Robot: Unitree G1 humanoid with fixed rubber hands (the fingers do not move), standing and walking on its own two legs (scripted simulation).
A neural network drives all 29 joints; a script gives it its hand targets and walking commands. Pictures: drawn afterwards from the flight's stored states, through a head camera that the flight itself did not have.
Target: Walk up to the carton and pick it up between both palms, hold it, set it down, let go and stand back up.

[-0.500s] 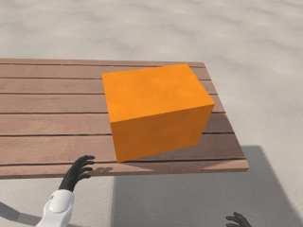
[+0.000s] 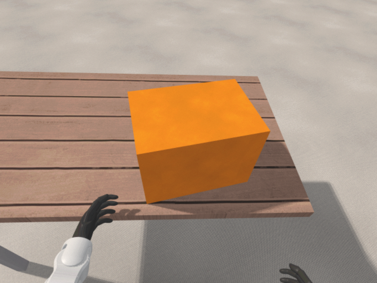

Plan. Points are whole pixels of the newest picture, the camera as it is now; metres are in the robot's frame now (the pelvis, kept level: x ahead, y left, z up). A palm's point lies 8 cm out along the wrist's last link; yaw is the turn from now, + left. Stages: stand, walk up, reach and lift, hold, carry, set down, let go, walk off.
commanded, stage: stand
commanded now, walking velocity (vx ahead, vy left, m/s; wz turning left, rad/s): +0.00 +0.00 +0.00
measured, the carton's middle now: (191, 140) +0.45 -0.01 +0.02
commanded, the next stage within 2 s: none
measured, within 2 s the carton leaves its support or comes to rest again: neither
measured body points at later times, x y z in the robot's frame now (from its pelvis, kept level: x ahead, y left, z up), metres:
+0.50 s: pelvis +0.00 +0.00 +0.00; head -0.01 +0.01 +0.45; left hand +0.23 +0.22 -0.03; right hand +0.11 -0.26 -0.09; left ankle +0.03 +0.12 -0.73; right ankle +0.01 -0.11 -0.73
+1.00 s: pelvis +0.00 +0.00 +0.00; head -0.01 +0.02 +0.45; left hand +0.23 +0.22 -0.03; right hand +0.12 -0.25 -0.09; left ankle +0.03 +0.12 -0.73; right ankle +0.00 -0.11 -0.73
